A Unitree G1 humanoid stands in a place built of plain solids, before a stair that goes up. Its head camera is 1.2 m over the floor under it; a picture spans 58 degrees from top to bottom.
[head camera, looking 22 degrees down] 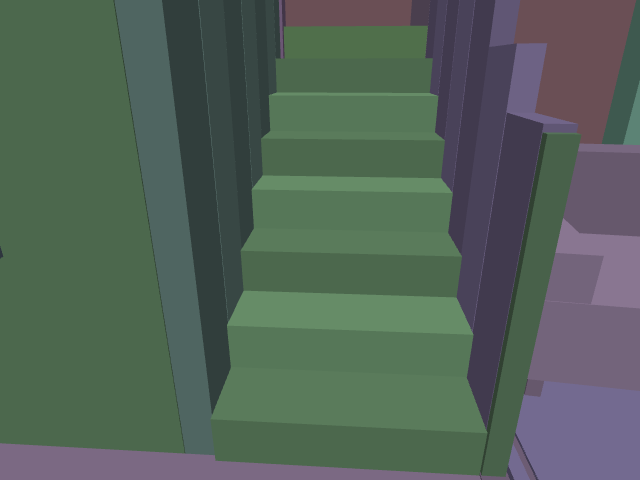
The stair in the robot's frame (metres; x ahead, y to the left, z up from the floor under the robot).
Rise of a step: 0.18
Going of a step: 0.25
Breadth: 0.85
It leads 4 degrees to the right of straight ahead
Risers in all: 8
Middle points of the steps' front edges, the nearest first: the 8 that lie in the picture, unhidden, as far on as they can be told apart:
1.01 -0.08 0.18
1.27 -0.10 0.35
1.52 -0.11 0.53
1.77 -0.13 0.71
2.03 -0.15 0.88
2.28 -0.16 1.06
2.53 -0.18 1.23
2.79 -0.20 1.41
